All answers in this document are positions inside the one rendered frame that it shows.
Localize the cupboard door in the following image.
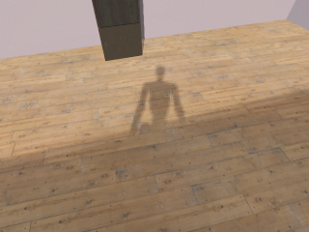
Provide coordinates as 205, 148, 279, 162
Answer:
94, 0, 139, 27

